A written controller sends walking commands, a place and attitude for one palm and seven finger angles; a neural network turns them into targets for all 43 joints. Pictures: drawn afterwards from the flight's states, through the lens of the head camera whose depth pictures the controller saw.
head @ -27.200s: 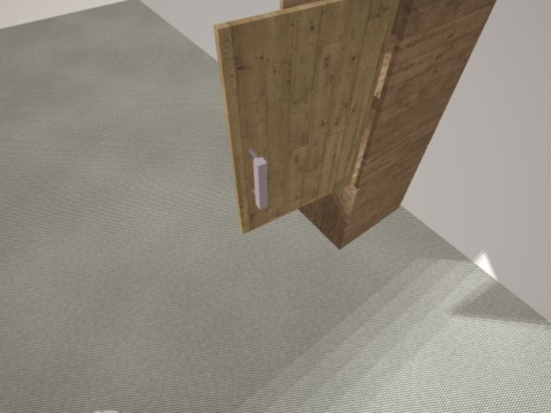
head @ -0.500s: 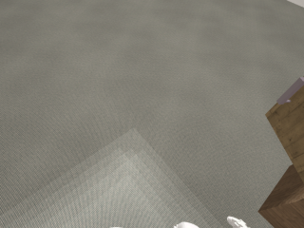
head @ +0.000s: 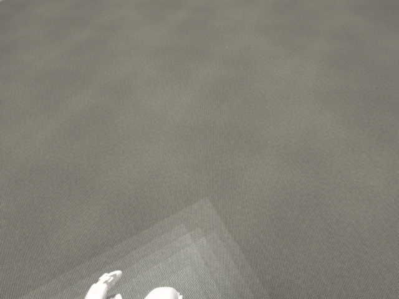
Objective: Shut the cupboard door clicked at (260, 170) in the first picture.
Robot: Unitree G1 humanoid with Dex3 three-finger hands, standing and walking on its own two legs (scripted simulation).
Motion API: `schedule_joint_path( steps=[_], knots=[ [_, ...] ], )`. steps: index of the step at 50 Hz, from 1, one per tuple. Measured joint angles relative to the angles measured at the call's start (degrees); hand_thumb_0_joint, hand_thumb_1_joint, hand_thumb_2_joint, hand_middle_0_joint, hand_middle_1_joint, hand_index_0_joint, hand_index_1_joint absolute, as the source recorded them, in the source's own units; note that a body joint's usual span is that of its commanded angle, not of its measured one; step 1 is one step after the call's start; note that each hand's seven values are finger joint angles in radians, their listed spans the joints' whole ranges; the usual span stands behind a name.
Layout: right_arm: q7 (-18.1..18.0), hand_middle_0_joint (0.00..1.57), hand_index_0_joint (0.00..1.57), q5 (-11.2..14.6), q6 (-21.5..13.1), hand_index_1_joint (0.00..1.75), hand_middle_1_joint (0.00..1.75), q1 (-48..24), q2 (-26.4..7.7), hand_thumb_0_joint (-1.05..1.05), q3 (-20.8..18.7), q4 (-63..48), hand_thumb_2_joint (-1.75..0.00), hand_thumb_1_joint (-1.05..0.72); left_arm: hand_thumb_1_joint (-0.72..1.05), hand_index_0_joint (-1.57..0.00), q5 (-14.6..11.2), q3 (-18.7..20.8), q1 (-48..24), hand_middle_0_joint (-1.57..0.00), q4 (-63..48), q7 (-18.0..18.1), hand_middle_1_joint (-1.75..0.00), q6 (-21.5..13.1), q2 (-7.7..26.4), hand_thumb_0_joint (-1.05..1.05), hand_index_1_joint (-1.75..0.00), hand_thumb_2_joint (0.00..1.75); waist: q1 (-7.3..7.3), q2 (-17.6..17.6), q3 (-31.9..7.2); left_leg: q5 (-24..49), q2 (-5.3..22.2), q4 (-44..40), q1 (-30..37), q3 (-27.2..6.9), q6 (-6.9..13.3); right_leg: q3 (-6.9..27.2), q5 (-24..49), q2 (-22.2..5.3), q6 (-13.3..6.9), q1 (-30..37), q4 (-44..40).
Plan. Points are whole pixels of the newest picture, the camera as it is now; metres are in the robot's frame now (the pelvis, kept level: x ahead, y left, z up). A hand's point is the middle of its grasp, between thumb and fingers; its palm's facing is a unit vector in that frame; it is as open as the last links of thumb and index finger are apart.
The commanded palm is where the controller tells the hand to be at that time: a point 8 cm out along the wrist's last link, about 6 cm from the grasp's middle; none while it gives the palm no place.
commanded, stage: walk to a spot facing it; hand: left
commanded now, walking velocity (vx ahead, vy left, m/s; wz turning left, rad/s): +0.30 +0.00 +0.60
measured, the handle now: out of the picture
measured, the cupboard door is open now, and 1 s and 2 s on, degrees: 56 56 56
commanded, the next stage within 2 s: turn to face it in 0.44 s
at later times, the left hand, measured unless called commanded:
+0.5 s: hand out of the picture +0.14 +0.23 -0.19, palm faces +0.36 -0.91 -0.22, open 7.4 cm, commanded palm none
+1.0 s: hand (129, 231) +0.30 +0.21 -0.17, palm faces +0.25 -0.95 -0.21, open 7.3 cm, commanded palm none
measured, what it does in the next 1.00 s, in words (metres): walks ahead: left foot, then right foot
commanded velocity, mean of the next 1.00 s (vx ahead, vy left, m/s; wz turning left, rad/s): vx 0.06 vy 0.00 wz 0.01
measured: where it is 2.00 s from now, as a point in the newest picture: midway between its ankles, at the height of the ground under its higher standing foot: (201, 273)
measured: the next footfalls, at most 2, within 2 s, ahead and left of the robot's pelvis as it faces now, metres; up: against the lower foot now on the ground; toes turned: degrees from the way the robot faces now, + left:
left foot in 0.38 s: +0.26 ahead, +0.11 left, +0.00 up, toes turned +20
right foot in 0.86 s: +0.35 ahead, -0.08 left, +0.00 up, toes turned +13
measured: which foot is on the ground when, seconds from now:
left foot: up 0.00-0.36, down 0.38-0.88, up 0.90-1.00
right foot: down 0.00-0.38, up 0.40-0.84, down 0.86-1.00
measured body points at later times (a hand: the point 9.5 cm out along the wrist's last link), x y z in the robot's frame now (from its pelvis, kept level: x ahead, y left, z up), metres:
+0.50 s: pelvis +0.19 +0.04 -0.02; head +0.25 +0.07 +0.43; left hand +0.12 +0.28 -0.17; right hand +0.40 -0.16 -0.14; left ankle +0.23 +0.10 -0.74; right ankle +0.14 -0.13 -0.63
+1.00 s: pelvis +0.29 +0.02 +0.00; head +0.33 +0.02 +0.45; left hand +0.28 +0.26 -0.15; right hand +0.39 -0.21 -0.16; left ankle +0.22 +0.11 -0.68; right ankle +0.31 -0.09 -0.74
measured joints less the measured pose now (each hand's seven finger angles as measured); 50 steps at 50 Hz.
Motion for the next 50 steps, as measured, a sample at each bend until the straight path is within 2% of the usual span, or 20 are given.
schedule_joint_path(
  steps=[5,9,12,15,17,18,19,20,22,23,25,29,32,35,40,43,44,47,50],
  knots=[
    [0.8,0.20,0.20,-0.2,0.5,0.30,0.30,-4.6,-0.4,0.01,-0.6,-2.4,-0.90,-0.91,0.93,-0.20,-0.2,0.8,5.9,-0.20,3.2,1.0,-0.30,-1.0,-0.2,-0.01,-0.30,0.89,0.80,-0.9,-0.9,7.0,2.7,-1.4,-9.2,1.5,-1.2,-4.8,-0.8,0.1,0.1,7.6,-6.8],
    [1.3,0.20,0.20,-0.2,1.1,0.30,0.30,-8.9,-0.5,0.01,-0.5,-4.3,-0.90,-0.91,0.93,-0.20,0.0,0.8,9.8,-0.20,5.7,1.2,-0.30,-1.0,0.5,-0.01,-0.30,0.90,1.66,-1.3,-0.4,10.2,3.7,-8.1,-12.1,3.3,-1.4,-8.6,-2.7,0.9,0.6,12.5,-9.5],
    [1.8,0.20,0.20,-0.3,1.2,0.30,0.30,-12.1,-0.4,0.01,0.0,-5.6,-0.90,-0.91,0.93,-0.20,0.1,0.5,12.2,-0.20,7.1,1.2,-0.30,-0.7,0.7,0.00,-0.30,0.90,2.73,-1.7,0.6,10.4,3.6,-16.3,-11.2,5.7,-0.8,-10.9,-4.8,1.2,1.3,15.6,-10.2],
    [2.0,0.20,0.20,-0.4,0.9,0.30,0.30,-15.0,-0.3,0.01,0.9,-7.1,-0.90,-0.91,0.92,-0.20,0.1,0.2,14.2,-0.20,8.0,1.0,-0.30,-0.4,0.8,0.00,-0.30,0.90,4.05,-2.6,1.9,8.3,2.2,-24.7,-8.3,8.1,0.6,-12.8,-7.9,0.5,2.6,17.9,-8.8],
    [2.0,0.20,0.20,-0.5,0.3,0.30,0.30,-16.2,-0.2,0.01,1.4,-8.3,-0.90,-0.91,0.91,-0.20,0.0,0.0,15.3,-0.20,8.5,0.8,-0.30,0.1,0.9,0.00,-0.30,0.90,4.55,-3.4,2.7,6.9,0.1,-29.7,-5.0,9.6,2.0,-13.6,-10.9,-1.4,3.6,18.1,-3.9],
    [2.0,0.20,0.20,-0.6,-0.1,0.30,0.30,-16.3,-0.4,0.01,1.6,-8.9,-0.90,-0.91,0.91,-0.20,-0.1,-0.1,16.0,-0.20,8.8,0.6,-0.30,0.4,0.8,0.00,-0.30,0.90,4.43,-3.3,2.8,8.5,-0.9,-32.7,-2.6,10.0,2.8,-13.9,-12.1,-2.7,4.0,17.1,1.4],
    [2.0,0.20,0.20,-0.9,-0.7,0.30,0.30,-15.9,-1.0,0.01,1.8,-9.8,-0.90,-0.91,0.91,-0.20,-0.5,-0.2,16.9,-0.20,8.8,0.3,-0.30,0.9,0.6,0.00,-0.30,0.90,4.25,-2.2,2.1,12.1,-1.0,-34.5,-0.7,9.1,4.7,-13.0,-10.5,-3.6,4.2,14.2,9.8],
    [1.6,0.20,0.20,-0.7,-1.4,0.30,0.30,-15.7,-1.1,0.01,1.8,-10.4,-0.90,-0.91,0.91,-0.20,-0.9,-0.3,16.3,-0.20,8.8,0.1,-0.30,1.6,0.8,0.00,-0.30,0.90,3.78,-2.1,2.1,10.4,-1.6,-32.2,-1.5,8.3,6.0,-9.4,-12.0,-4.2,4.6,9.7,20.4],
    [0.7,0.20,0.20,-0.1,-1.9,0.30,0.30,-15.1,-1.1,0.00,2.2,-10.5,-0.90,-0.91,0.91,-0.20,-1.2,-0.2,13.1,-0.20,7.7,0.5,-0.30,3.3,1.8,0.00,-0.30,0.90,4.04,-2.6,3.2,6.3,-2.9,-30.0,-0.7,7.2,6.7,-0.6,-13.8,-3.2,4.8,1.3,36.8],
    [0.3,0.20,0.20,0.0,-2.0,0.30,0.30,-14.4,-1.1,0.00,2.5,-10.4,-0.90,-0.91,0.91,-0.20,-1.2,0.1,11.3,-0.20,6.7,0.8,-0.30,3.6,2.2,0.01,-0.30,0.90,4.21,-2.7,3.6,5.5,-3.3,-30.6,0.2,6.6,6.5,2.3,-13.3,-2.6,5.1,-2.3,41.0],
    [-0.5,0.20,0.20,0.0,-1.6,0.30,0.30,-13.0,-1.0,0.00,2.8,-9.8,-0.90,-0.91,0.91,-0.20,-0.9,0.8,7.4,-0.20,4.4,1.2,-0.30,3.8,2.5,0.01,-0.30,0.90,4.17,-2.6,3.8,6.3,-3.8,-33.4,2.2,4.9,5.3,5.8,-11.1,-2.5,5.8,-8.3,43.2],
    [-1.0,0.20,0.20,0.0,-0.7,0.30,0.30,-10.6,0.1,0.00,3.1,-7.8,-0.90,-0.91,0.91,-0.20,-0.5,1.4,0.9,-0.20,0.1,1.2,-0.30,3.8,3.3,0.00,-0.30,0.90,3.53,-2.7,3.4,8.2,-4.3,-38.6,5.6,1.9,5.4,10.1,-5.7,-2.9,6.9,-15.7,38.2],
    [-1.2,0.21,0.21,0.0,-0.5,0.30,0.30,-8.9,1.5,0.01,3.3,-6.2,-0.90,-0.91,0.91,-0.20,-0.3,1.5,-1.5,-0.20,-1.1,1.3,-0.30,3.8,3.8,0.00,-0.30,0.90,3.00,-3.3,1.9,8.5,-4.0,-41.5,7.9,0.8,4.8,11.3,-2.0,-2.5,7.1,-17.5,34.1],
    [-1.8,0.21,0.21,0.0,-0.7,0.30,0.30,-7.1,2.9,0.01,3.3,-4.7,-0.90,-0.91,0.91,-0.20,-0.3,1.0,-1.9,-0.20,-0.2,1.4,-0.30,4.1,3.8,0.00,-0.30,0.90,2.61,-3.8,-0.2,8.2,-3.5,-43.7,10.4,0.8,4.1,11.5,0.4,-1.4,6.8,-15.6,27.5],
    [-2.3,0.21,0.21,-0.2,-0.8,0.30,0.30,-5.3,3.5,0.01,3.1,-2.6,-0.90,-0.92,0.91,-0.20,-0.3,-0.2,0.2,-0.20,2.4,0.9,-0.30,5.1,2.1,0.00,-0.30,0.90,2.35,-3.3,-2.5,5.5,-2.4,-43.6,13.2,3.0,3.0,9.6,-0.7,1.3,5.4,-6.7,12.1],
    [-2.4,0.21,0.21,0.0,-0.2,0.30,0.30,-4.9,3.3,0.01,2.7,-2.2,-0.90,-0.91,0.91,-0.20,-0.3,-0.5,2.4,-0.20,3.3,0.3,-0.30,5.1,1.1,0.00,-0.30,0.90,2.59,-2.7,-2.8,1.8,-1.5,-39.6,13.1,5.6,1.9,8.3,2.9,3.0,4.0,-0.3,2.4],
    [-2.4,0.21,0.21,0.2,0.0,0.30,0.30,-5.0,3.0,0.01,2.4,-2.0,-0.90,-0.91,0.91,-0.20,-0.2,-0.4,3.0,-0.20,3.7,0.3,-0.30,4.8,0.5,0.00,-0.30,0.90,2.74,-1.8,-2.8,0.3,-0.5,-37.3,12.3,6.2,1.4,8.5,0.4,3.8,2.8,0.6,0.9],
    [-2.6,0.21,0.20,0.5,1.2,0.30,0.30,-5.9,2.0,0.01,1.6,-2.0,-0.90,-0.91,0.91,-0.20,-0.1,-0.7,4.0,-0.20,4.6,0.5,-0.30,4.3,-0.9,0.00,-0.30,0.90,2.15,0.1,-1.5,-7.5,0.0,-24.0,7.3,4.3,-1.4,9.0,-1.3,5.3,1.2,0.7,1.0],
    [-2.7,0.20,0.20,0.8,2.0,0.30,0.30,-6.6,1.7,0.01,1.4,-2.0,-0.90,-0.91,0.92,-0.20,-0.3,0.0,4.7,-0.20,4.6,1.1,-0.30,4.2,-0.6,0.00,-0.30,0.89,2.68,-0.7,-0.2,-8.2,-0.2,-13.3,2.3,2.6,-3.0,10.0,0.6,5.5,0.9,1.8,-1.6]
  ],
)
